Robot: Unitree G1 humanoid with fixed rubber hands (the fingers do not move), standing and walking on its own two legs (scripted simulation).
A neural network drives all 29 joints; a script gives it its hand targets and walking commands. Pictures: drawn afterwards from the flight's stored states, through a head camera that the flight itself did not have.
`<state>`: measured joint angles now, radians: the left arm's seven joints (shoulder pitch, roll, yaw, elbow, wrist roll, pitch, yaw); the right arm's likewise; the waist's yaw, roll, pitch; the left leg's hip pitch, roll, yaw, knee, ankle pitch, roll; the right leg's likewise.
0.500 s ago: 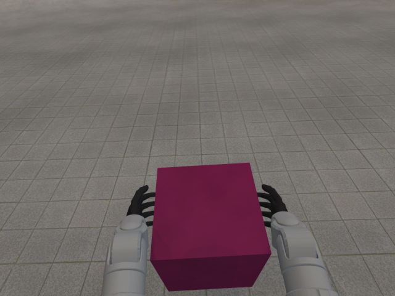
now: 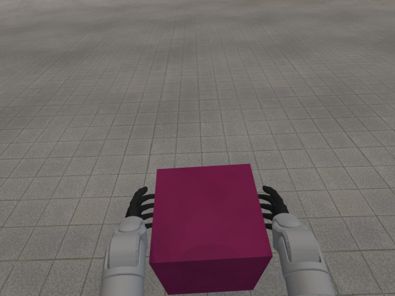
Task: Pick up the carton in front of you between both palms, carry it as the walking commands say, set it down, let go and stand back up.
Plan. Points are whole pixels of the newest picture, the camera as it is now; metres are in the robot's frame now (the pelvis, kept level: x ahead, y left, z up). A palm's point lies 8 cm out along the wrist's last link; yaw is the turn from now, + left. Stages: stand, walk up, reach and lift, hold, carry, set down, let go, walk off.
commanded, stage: carry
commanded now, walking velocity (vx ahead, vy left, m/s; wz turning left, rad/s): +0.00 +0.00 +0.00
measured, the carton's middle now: (207, 232) +0.31 +0.00 -0.05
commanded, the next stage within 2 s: hold in 0.16 s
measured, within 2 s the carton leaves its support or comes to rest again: neither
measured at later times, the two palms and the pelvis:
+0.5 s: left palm (122, 237) +0.25 +0.17 +0.05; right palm (273, 222) +0.27 -0.13 +0.05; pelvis -0.02 -0.01 +0.01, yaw +5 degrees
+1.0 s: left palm (127, 233) +0.25 +0.16 +0.06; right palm (277, 216) +0.28 -0.14 +0.05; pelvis -0.02 -0.02 +0.01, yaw +6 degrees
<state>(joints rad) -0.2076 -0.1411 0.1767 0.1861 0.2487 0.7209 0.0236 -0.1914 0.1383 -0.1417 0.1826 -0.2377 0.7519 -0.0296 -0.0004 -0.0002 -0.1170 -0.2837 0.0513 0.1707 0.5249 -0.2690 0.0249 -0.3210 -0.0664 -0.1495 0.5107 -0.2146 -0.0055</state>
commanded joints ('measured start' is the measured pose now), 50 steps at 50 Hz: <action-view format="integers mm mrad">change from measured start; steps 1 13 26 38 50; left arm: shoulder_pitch -394 -340 -467 -524 -497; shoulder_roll -910 -932 -959 -979 -974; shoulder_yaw -535 -488 -449 -406 -406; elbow -32 -39 74 135 113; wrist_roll -243 -201 -196 -184 -182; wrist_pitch -21 -36 -35 -40 -33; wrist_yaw -231 -234 -272 -304 -292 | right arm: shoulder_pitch -484 -459 -553 -621 -599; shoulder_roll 891 899 941 971 956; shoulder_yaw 526 520 437 416 413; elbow -108 -158 -7 50 32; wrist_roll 253 246 211 206 206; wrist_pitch -64 -72 -78 -80 -73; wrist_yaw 225 241 268 293 282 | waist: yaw -1 10 -5 3 4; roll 6 8 21 -18 -2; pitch -210 -175 -12 -7 -35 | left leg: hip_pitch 49 274 207 202 206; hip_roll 117 -112 -95 -115 -114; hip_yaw -121 -283 -273 -257 -264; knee -101 -142 -195 -173 -180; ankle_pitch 124 414 32 -4 79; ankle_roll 4 0 7 13 7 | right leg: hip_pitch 94 307 245 242 298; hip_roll -96 150 136 105 110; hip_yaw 104 243 227 246 248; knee -67 -123 -165 -195 -190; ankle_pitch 120 296 -30 -105 18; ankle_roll -10 -21 -35 -34 -24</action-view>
